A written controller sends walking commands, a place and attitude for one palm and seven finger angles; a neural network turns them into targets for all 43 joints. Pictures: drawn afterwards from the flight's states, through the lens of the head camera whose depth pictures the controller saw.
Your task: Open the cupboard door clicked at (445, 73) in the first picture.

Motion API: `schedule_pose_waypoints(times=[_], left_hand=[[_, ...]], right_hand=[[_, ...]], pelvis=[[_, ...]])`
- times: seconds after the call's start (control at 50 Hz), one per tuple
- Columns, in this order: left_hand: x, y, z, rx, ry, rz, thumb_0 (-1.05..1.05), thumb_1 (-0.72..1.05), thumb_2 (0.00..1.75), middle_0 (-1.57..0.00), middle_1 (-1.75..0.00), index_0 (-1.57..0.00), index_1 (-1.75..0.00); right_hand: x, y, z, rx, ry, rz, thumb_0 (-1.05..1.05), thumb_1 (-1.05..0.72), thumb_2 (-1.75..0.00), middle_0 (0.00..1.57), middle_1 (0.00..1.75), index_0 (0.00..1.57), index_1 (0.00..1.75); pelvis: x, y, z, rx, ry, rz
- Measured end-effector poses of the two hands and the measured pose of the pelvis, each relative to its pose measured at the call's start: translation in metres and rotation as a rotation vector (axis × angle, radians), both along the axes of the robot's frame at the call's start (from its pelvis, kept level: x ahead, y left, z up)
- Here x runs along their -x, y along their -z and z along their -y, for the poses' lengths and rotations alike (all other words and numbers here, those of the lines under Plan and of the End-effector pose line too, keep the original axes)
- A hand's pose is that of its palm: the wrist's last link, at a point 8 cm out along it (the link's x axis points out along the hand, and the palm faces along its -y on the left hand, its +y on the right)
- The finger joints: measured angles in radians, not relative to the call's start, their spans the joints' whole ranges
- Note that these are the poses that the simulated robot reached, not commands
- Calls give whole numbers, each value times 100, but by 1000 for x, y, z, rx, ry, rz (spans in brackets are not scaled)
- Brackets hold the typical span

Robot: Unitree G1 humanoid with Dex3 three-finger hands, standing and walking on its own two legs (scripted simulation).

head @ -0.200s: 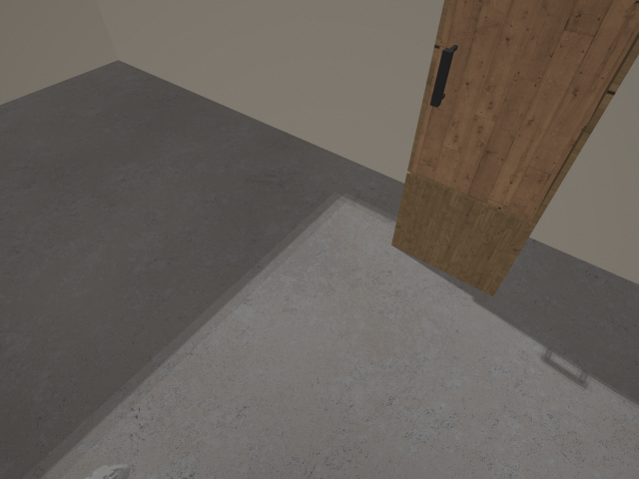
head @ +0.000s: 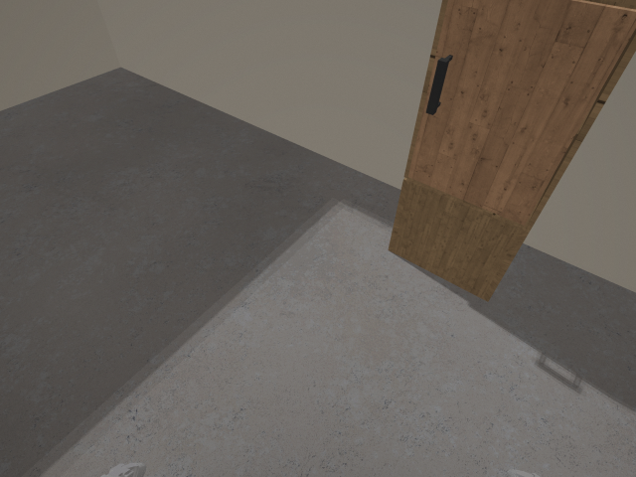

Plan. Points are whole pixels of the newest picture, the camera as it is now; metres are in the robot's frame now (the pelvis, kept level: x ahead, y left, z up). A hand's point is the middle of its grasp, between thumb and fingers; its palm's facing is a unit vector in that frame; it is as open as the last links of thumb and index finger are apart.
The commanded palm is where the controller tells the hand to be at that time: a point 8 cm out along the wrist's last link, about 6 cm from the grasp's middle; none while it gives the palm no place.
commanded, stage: stand and wait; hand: left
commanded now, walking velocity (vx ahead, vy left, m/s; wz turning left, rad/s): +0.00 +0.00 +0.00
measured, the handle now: (440, 84) +1.10 -0.27 +0.01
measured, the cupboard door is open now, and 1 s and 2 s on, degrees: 0 0 0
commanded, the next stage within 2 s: look at it before walking up in 0.62 s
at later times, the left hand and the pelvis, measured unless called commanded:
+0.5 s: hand out of the picture +0.05 +0.24 -0.15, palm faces -0.03 -0.94 -0.34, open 7.4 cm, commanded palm none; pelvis -0.02 -0.01 +0.00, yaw +0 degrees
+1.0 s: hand out of the picture +0.07 +0.24 -0.15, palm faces -0.03 -0.94 -0.33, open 7.4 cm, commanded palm none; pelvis -0.01 -0.01 +0.01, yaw +0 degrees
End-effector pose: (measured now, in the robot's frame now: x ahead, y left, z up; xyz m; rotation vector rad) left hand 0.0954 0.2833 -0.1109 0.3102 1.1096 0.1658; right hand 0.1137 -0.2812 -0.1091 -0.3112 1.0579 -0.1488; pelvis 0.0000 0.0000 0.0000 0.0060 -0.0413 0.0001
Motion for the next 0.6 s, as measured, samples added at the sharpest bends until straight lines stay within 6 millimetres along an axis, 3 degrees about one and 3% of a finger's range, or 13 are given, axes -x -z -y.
schedule_pose_waypoints(times=[0.36, 0.6], left_hand=[[46, 5, -4, -10, -39, -107, 0, 90, 90, -20, -30, -21, -30], [49, 4, -5, -14, -37, -116, 0, 90, 90, -20, -30, -21, -30]], right_hand=[[55, 8, 16, 16, 45, -141, 1, -90, -90, 20, 30, 20, 30], [68, 9, 17, 16, 55, -173, 1, -91, -90, 20, 30, 20, 30]], pelvis=[[13, -3, 5, 3, -4, 3], [16, -4, 6, 3, -4, 0]])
